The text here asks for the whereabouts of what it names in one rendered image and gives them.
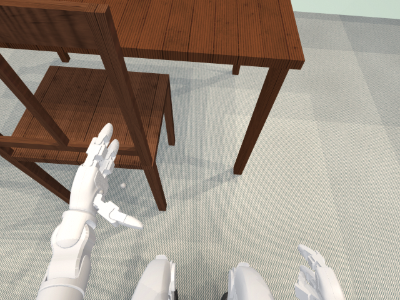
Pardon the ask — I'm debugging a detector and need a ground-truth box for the left robot forearm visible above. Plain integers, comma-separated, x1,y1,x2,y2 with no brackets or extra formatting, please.
36,209,98,300

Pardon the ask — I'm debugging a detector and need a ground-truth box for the chair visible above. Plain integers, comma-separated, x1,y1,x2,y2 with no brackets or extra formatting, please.
0,0,175,211

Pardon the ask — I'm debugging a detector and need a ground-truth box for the left robot thigh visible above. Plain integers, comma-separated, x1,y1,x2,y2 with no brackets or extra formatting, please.
131,259,176,300

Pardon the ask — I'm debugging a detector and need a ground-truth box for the right robot thigh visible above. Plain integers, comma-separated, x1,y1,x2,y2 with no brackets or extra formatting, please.
228,266,275,300

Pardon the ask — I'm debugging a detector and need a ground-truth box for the robot thigh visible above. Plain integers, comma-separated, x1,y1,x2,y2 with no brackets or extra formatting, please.
228,266,275,300
131,259,176,300

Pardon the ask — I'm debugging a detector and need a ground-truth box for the left robot hand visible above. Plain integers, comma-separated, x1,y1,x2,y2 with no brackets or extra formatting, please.
69,123,144,229

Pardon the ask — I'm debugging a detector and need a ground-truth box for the right robot hand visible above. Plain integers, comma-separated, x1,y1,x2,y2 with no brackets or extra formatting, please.
294,244,345,300

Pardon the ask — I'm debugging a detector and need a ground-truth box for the table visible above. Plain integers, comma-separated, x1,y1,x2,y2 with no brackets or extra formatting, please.
0,0,305,175

